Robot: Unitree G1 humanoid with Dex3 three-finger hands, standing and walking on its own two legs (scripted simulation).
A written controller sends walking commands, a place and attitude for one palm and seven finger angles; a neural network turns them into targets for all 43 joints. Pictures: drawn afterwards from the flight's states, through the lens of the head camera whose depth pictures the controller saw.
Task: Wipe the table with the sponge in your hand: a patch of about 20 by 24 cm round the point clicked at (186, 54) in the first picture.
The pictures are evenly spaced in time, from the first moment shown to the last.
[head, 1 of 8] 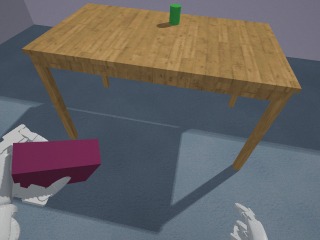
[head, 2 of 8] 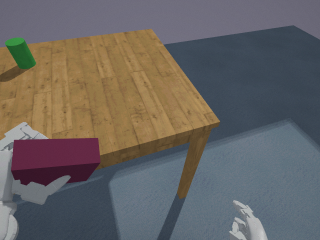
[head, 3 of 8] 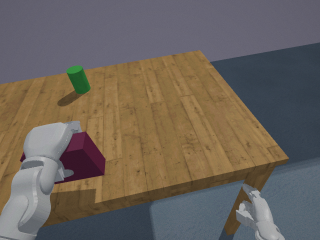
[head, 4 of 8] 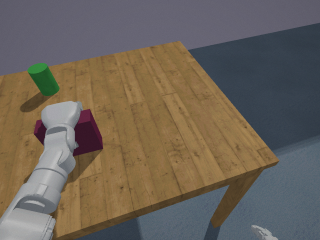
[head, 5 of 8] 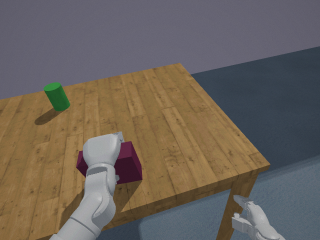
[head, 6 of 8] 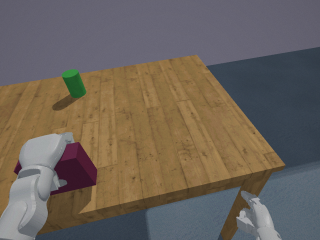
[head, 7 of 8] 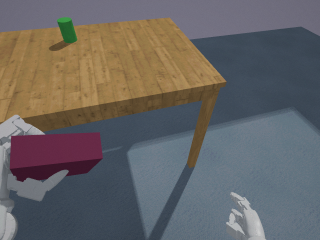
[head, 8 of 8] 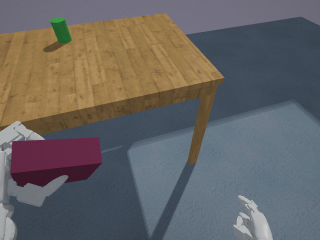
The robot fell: no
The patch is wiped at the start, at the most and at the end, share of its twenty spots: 0.00 1.00 1.00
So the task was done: yes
